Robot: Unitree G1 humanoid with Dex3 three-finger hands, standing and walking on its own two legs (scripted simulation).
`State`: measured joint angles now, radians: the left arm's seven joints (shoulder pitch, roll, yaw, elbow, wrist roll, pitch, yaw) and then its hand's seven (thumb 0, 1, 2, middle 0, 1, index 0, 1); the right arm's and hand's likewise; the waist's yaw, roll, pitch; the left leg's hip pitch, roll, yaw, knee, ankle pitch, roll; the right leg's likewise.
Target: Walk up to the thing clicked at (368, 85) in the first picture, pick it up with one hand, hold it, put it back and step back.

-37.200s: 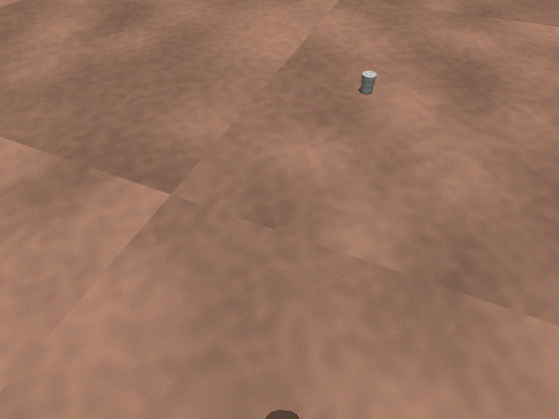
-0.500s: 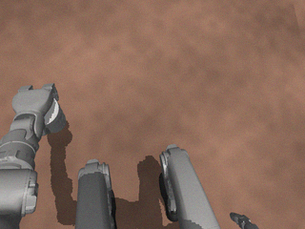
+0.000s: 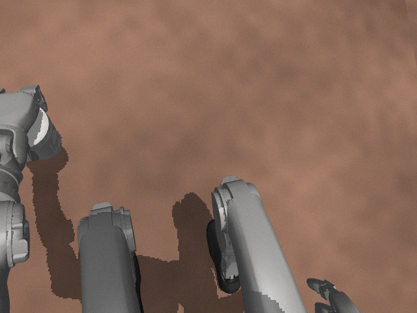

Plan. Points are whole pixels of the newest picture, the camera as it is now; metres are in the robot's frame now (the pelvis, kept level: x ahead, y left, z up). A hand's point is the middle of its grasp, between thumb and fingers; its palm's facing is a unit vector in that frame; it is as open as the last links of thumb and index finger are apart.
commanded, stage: crouch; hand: left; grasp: from above
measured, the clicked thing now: (33, 135) +0.48 +0.27 -0.22
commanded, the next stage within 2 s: lower in 0.48 s
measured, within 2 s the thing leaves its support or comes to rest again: neither
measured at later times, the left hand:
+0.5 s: hand (31, 132) +0.49 +0.27 -0.21, palm faces -0.46 -0.04 -0.89, open 11.5 cm
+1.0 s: hand (45, 138) +0.49 +0.27 -0.27, palm faces -0.47 -0.05 -0.88, open 11.5 cm
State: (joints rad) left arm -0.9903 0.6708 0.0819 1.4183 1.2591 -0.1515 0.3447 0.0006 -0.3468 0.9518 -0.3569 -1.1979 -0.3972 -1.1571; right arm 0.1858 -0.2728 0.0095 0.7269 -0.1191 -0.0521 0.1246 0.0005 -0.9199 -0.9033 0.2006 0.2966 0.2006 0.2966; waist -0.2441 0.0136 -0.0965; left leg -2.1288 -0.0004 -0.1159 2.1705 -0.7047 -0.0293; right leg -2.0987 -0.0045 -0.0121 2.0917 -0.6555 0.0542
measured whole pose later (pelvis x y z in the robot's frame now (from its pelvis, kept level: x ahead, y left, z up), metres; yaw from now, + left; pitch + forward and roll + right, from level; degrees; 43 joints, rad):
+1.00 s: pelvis -0.01 +0.01 -0.08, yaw -3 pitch +34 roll -9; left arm -1.07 0.83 0.12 1.52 1.32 -0.21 0.40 0.00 -0.35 0.88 -0.43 -1.13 -0.46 -1.09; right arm 0.17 -0.29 0.12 0.71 -0.16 -0.06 0.16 0.00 -0.93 -0.90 0.20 0.30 0.20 0.30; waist -0.32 -0.03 0.02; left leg -2.33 -0.02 -0.17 2.43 -0.71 -0.03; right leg -2.27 0.01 -0.04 2.31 -0.65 0.07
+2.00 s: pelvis -0.01 +0.01 -0.09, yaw -7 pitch +31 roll -13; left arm -1.16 0.95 0.07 1.73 1.34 -0.19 0.50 -0.01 -0.59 1.12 -0.15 -1.25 -0.17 -1.23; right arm 0.19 -0.33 0.23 0.68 -0.21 -0.16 0.19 0.00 -0.91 -0.90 0.20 0.30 0.20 0.30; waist -0.38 -0.06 0.08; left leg -2.36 -0.02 -0.21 2.51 -0.70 -0.01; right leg -2.27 0.03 -0.07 2.33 -0.62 0.06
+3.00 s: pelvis -0.01 +0.01 -0.04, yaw -3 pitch +36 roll -10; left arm -1.03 0.82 0.04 1.24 1.15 -0.03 0.17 0.00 -0.58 1.04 -0.09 -1.02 -0.08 -1.04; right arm 0.19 -0.30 0.09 0.65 -0.10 0.01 0.17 0.00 -0.93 -0.91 0.20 0.30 0.20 0.30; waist -0.25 0.04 -0.08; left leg -2.24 -0.01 -0.14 2.32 -0.71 0.00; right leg -2.18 0.00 -0.03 2.19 -0.65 0.05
